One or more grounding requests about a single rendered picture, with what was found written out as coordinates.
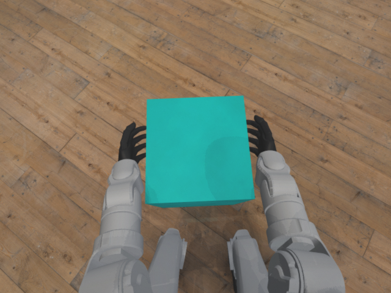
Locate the robot left forearm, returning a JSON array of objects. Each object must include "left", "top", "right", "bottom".
[{"left": 79, "top": 159, "right": 144, "bottom": 289}]

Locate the robot left upper arm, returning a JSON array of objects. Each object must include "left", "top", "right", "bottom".
[{"left": 79, "top": 258, "right": 153, "bottom": 293}]

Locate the carton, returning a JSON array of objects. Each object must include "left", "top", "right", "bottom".
[{"left": 145, "top": 96, "right": 255, "bottom": 208}]

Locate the right robot hand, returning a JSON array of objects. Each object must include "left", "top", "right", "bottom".
[{"left": 246, "top": 115, "right": 277, "bottom": 157}]

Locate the robot right thigh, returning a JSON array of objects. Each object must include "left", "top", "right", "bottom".
[{"left": 227, "top": 236, "right": 269, "bottom": 293}]

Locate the robot right upper arm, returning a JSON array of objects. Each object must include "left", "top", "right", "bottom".
[{"left": 268, "top": 248, "right": 345, "bottom": 293}]

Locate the robot right forearm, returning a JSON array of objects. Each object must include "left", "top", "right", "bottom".
[{"left": 255, "top": 150, "right": 345, "bottom": 283}]

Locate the left robot shin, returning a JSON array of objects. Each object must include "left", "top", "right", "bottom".
[{"left": 156, "top": 228, "right": 181, "bottom": 247}]

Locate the left robot hand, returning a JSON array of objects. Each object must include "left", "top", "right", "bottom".
[{"left": 118, "top": 122, "right": 147, "bottom": 164}]

